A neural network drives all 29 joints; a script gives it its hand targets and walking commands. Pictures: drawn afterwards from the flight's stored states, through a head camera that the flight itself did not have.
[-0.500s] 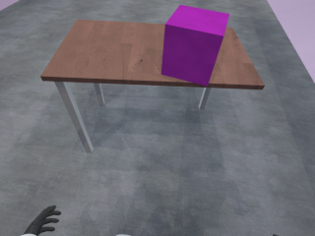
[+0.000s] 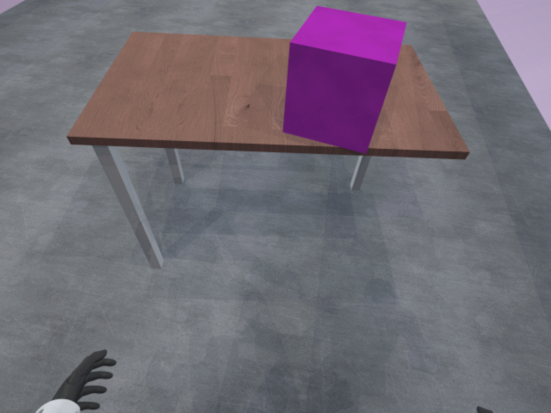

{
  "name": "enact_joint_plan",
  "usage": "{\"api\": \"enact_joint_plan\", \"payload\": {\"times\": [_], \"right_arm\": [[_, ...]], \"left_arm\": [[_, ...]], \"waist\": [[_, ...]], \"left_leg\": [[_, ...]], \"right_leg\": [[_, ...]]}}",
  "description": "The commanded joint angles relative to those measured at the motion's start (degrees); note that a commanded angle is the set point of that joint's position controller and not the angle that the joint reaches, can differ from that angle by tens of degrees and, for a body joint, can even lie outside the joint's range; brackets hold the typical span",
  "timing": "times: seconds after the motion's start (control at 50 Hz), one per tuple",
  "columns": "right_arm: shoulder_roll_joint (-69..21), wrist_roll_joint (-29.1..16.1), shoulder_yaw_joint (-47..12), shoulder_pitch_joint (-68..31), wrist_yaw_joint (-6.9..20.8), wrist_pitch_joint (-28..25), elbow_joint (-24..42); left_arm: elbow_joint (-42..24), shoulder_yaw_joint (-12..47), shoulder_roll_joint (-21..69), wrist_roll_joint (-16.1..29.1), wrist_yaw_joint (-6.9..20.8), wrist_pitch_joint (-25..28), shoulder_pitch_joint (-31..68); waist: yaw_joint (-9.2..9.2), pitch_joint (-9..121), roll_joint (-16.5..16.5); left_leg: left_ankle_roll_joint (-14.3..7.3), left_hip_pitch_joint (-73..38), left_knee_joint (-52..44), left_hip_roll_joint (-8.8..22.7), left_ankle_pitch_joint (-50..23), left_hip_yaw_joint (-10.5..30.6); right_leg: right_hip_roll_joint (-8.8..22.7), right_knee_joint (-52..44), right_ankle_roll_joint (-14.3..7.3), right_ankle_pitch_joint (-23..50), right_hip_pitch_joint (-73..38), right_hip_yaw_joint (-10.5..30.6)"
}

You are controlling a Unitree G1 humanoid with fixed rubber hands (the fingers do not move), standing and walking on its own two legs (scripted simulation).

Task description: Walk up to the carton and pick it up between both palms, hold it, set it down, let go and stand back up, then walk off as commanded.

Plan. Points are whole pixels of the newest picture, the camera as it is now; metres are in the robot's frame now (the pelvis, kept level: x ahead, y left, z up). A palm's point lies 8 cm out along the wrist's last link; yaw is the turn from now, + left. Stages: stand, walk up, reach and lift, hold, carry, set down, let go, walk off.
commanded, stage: walk up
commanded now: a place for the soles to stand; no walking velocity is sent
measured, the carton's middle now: (341, 80) +0.80 -0.14 +0.05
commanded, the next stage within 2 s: none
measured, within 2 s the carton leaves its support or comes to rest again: neither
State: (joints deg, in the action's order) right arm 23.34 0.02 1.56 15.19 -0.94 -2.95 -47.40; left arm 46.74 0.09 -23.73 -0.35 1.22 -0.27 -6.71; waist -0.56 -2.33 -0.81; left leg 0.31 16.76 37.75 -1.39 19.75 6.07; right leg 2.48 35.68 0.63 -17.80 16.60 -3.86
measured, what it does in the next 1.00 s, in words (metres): walks ahead: right foot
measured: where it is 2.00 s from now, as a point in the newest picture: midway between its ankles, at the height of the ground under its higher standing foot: (313, 347)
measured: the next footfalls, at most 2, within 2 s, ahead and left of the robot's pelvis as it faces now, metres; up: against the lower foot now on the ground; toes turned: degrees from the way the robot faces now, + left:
right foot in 0.68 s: +0.19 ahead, -0.19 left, +0.00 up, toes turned -6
left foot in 1.32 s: +0.42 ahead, -0.01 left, +0.00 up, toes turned -1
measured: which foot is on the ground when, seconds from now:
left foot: down 0.00-0.68, up 0.70-1.00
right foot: down 0.00-0.42, up 0.44-0.66, down 0.68-1.00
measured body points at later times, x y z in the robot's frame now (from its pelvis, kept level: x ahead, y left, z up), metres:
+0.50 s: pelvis +0.02 -0.01 +0.00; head +0.02 +0.00 +0.45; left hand +0.14 +0.31 -0.10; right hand +0.10 -0.34 -0.08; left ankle +0.01 +0.13 -0.72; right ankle +0.01 -0.13 -0.70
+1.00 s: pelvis +0.14 -0.13 +0.02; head +0.13 -0.16 +0.47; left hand +0.17 +0.19 -0.07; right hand +0.20 -0.48 -0.09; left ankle +0.20 +0.07 -0.64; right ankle +0.15 -0.18 -0.72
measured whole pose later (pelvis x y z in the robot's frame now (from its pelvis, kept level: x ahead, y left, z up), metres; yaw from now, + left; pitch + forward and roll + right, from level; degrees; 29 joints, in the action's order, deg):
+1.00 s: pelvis +0.14 -0.13 +0.02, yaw -1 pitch -4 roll +3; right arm 27.9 0.0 1.6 18.4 1.8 -1.1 -47.5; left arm 46.7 0.1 -24.3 -1.1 2.9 3.0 -24.4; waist -0.5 -2.6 0.1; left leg -0.6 29.5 60.6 1.7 12.6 5.9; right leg -0.8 26.0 -3.8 -14.5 8.2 -5.3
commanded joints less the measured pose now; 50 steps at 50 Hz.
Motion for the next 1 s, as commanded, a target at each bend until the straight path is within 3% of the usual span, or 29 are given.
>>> {"api": "enact_joint_plan", "payload": {"times": [0.0,0.04,0.1,0.22,0.28,0.3,0.32,0.36,0.38,0.4,0.44,0.46,0.5,0.52,0.54,0.56,0.58,0.6,0.62,0.64,0.66,0.68,0.7,0.74,0.8,0.82,0.86,0.9,0.98], "right_arm": [[11.9,0.66,1.72,-3.65,-0.57,-1.23,0.45],[11.98,1.09,1.96,-2.77,-0.56,-1.16,-0.02],[12.22,0.81,1.72,-4.36,-0.46,-1.41,0.64],[11.56,0.87,1.55,-4.16,-0.41,-1.22,0.91],[12.16,1.09,1.71,-4.3,-0.26,-1.36,0.74],[16.82,1.42,4.87,-0.4,0.58,-1.67,1.53],[18.45,2.04,6.06,1.62,1.01,-1.89,0.85],[19.99,2.29,7.3,5.6,1.14,-1.92,0.94],[21.2,2.48,8.17,6.2,0.97,-2.18,0.44],[22.14,2.35,7.95,7.33,0.78,-2.6,0.86],[20.08,1.72,7.47,11.23,0.19,-3.29,-0.66],[19.5,1.69,7.11,12.1,0.11,-3.49,-0.45],[19.04,1.03,6.67,10.36,0.4,-2.63,0.71],[19.94,1.37,6.42,5.7,0.56,-2.4,2.34],[20.29,0.86,6.68,2.44,0.67,-2.57,3.34],[19.93,0.54,6.92,-1.84,0.79,-2.7,3.92],[19.17,0.79,6.38,-6.18,0.88,-2.57,5.13],[16.99,0.37,5.52,-7.48,0.92,-2.43,6.3],[13.53,0.79,4.46,-8.72,0.98,-2.17,5.66],[9.14,-0.3,2.77,-4.01,0.63,-2.19,7.12],[11.25,0.06,3.02,1.56,-0.06,-1.52,5.6],[14.91,0.76,3.59,2.58,0.3,-0.86,3.96],[16.7,0.44,4.29,4.14,0.93,-0.67,2.42],[15.94,-0.58,4.38,6.55,2.33,-0.21,1.02],[15.17,0.44,5.0,5.37,2.62,-0.47,0.57],[14.31,0.07,4.66,6.0,2.4,-0.23,-0.51],[13.52,0.03,4.36,6.68,2.37,0.49,-0.59],[14.64,0.19,4.85,2.61,2.33,1.1,0.38],[13.48,-0.05,4.0,1.48,2.3,0.92,0.09]], "left_arm": [[-0.03,-4.3,-10.17,0.33,-0.41,1.11,4.35],[-0.08,-4.6,-11.32,-0.03,-0.43,1.36,4.23],[0.62,-4.52,-10.85,0.39,-0.5,1.26,2.47],[-0.21,-4.32,-10.73,0.15,-0.26,1.56,4.16],[-0.34,-4.69,-11.21,0.08,-0.34,1.38,3.94],[-2.96,-6.82,-14.6,-1.78,1.58,1.67,-0.04],[-2.96,-7.75,-15.75,-1.9,2.38,1.46,-0.15],[-4.18,-6.91,-12.74,-1.76,3.26,1.46,0.8],[-4.96,-6.5,-11.9,-1.76,3.39,1.51,3.5],[-5.85,-6.13,-12.47,-2.04,3.35,1.71,5.24],[-6.22,-6.09,-12.14,-1.92,3.06,3.14,4.21],[-7.03,-5.52,-10.2,-1.41,2.87,3.51,5.55],[-6.34,-5.93,-11.88,-1.63,3.14,3.44,5.34],[-6.71,-6.13,-11.45,-1.34,3.29,3.15,3.3],[-5.8,-6.15,-12.74,-1.13,3.78,3.22,2.47],[-5.39,-6.5,-12.96,-1.08,3.84,3.32,-0.2],[-3.52,-6.84,-12.66,-0.8,3.99,3.37,-5.09],[-0.99,-7.6,-13.51,-0.6,3.43,3.48,-10.01],[3.12,-9.05,-15.99,-0.27,2.6,3.7,-21.73],[3.36,-10.43,-21.51,-1.09,1.46,4.44,-26.84],[0.13,-10.75,-24.27,-0.53,1.23,3.98,-19.1],[-1.99,-10.06,-23.72,-0.41,0.93,3.79,-13.59],[-2.41,-9.65,-21.38,-0.07,1.0,3.83,-10.58],[-2.16,-8.82,-19.43,-0.37,0.96,4.69,-7.26],[-2.59,-8.28,-15.55,-0.16,1.01,5.47,-11.06],[-2.6,-8.43,-15.59,0.62,0.83,5.47,-12.12],[-3.32,-8.15,-14.0,0.19,0.63,5.41,-14.3],[-4.6,-8.32,-14.92,-0.49,0.89,5.07,-14.02],[-4.32,-8.77,-15.21,-0.13,0.64,4.94,-18.23]], "waist": [[1.51,5.56,1.64],[1.26,5.99,-0.61],[2.72,6.33,3.02],[1.4,5.74,-0.58],[1.26,8.07,2.23],[1.48,7.98,-0.56],[0.33,3.59,0.2],[-1.36,-0.97,7.12],[-3.13,-4.06,11.03],[-3.58,-6.27,9.23],[-3.62,-1.39,5.89],[-3.93,-0.04,8.52],[-4.34,2.97,6.78],[-2.83,4.55,13.5],[-1.93,2.74,12.6],[0.21,2.55,13.4],[4.49,2.48,13.47],[7.74,1.55,7.59],[13.89,5.73,-1.72],[15.0,5.67,-19.87],[9.12,3.35,-15.03],[5.83,-0.45,-6.79],[4.06,-2.72,-4.16],[0.72,-3.68,-5.39],[1.88,-4.6,-3.44],[1.74,-4.06,-5.46],[1.76,-1.03,-4.71],[2.36,-4.73,-3.27],[3.64,-4.24,-4.34]], "left_leg": [[-3.68,2.97,-9.59,5.62,-12.07,5.22],[-4.03,4.4,-10.06,6.03,-12.63,5.1],[-3.94,3.82,-11.05,6.29,-15.18,5.98],[-3.6,2.51,-8.76,4.69,-11.3,4.55],[-4.22,1.72,-10.83,6.17,-13.38,6.76],[-7.32,1.09,-10.77,5.93,14.08,6.91],[-8.32,1.54,-13.11,7.02,25.35,11.54],[-10.99,-4.6,-21.56,12.57,33.19,21.77],[-13.38,-6.14,-26.36,17.31,34.68,28.51],[-15.85,-10.28,-26.09,19.24,27.1,33.21],[-16.87,-25.43,-17.32,18.44,-2.17,28.79],[-17.07,-28.52,-15.43,18.03,-14.11,25.67],[-14.87,-24.26,-16.41,15.44,-9.05,20.49],[-14.67,-16.9,-17.59,16.34,-0.49,18.49],[-13.75,-11.86,-17.83,15.86,1.66,16.57],[-12.52,-4.95,-17.05,15.09,1.83,12.67],[-11.35,3.24,-14.2,13.5,2.2,9.18],[-8.94,13.09,-8.12,9.96,-0.03,4.23],[-6.59,20.48,9.98,4.38,1.82,-0.35],[-3.48,30.48,27.11,-4.93,14.31,-1.89],[-3.48,29.92,32.48,-3.17,14.14,1.79],[-2.91,27.55,33.22,0.06,9.03,1.4],[-2.98,23.92,31.83,2.41,3.83,1.21],[-3.06,16.1,28.19,4.44,-0.5,-0.07],[-1.79,16.38,22.33,4.48,-6.96,-0.98],[-1.66,15.57,21.12,4.33,-8.96,-1.83],[-1.87,16.49,20.38,4.42,-10.61,-3.67],[-0.44,18.66,21.14,4.76,-10.82,-3.56],[-0.69,21.93,17.66,4.68,-12.73,-4.94]], "right_leg": [[4.78,-5.97,-4.53,2.47,-6.98,5.4],[5.56,-6.26,-4.46,4.11,-9.32,6.26],[4.17,-3.88,-3.94,5.82,-9.17,5.0],[5.55,-7.84,-4.83,4.73,-7.61,7.63],[4.45,-5.8,-4.36,4.08,-8.17,5.63],[3.8,-4.2,-6.16,-18.61,-3.4,7.83],[3.05,-1.49,-6.35,-26.38,3.46,10.35],[-1.16,5.71,-3.95,-22.66,16.97,5.73],[-2.23,14.2,-3.51,-15.38,22.63,3.36],[-0.52,16.72,-2.71,-10.28,26.94,7.07],[0.48,14.94,-2.72,-9.48,31.91,7.72],[0.75,14.39,-2.16,-11.17,33.66,5.71],[0.15,11.56,-0.96,-9.75,27.03,3.97],[1.08,8.85,-1.22,-8.45,20.71,4.04],[1.18,7.72,-1.8,-4.85,17.07,2.64],[1.66,5.65,-2.35,-1.12,9.66,2.55],[0.93,2.28,-2.72,4.17,-0.24,1.32],[-2.17,0.76,-2.05,7.56,-11.96,-0.98],[0.7,-4.67,-1.25,1.68,-25.46,5.01],[13.5,-18.57,-2.81,-17.8,-27.47,27.8],[19.28,-26.94,-5.43,-34.37,-21.57,43.05],[20.44,-29.57,-6.2,-38.79,-14.28,41.61],[19.34,-30.54,-3.41,-38.8,-8.21,39.28],[14.07,-28.71,-1.19,-27.76,-0.39,28.62],[10.43,-27.37,-1.24,-11.65,-4.46,18.63],[8.85,-26.94,1.87,-7.01,-6.46,14.63],[7.45,-26.2,2.04,-4.44,-9.98,11.41],[9.45,-28.88,-1.49,-13.75,-7.67,15.16],[8.1,-26.87,0.12,1.67,-16.02,12.65]]}}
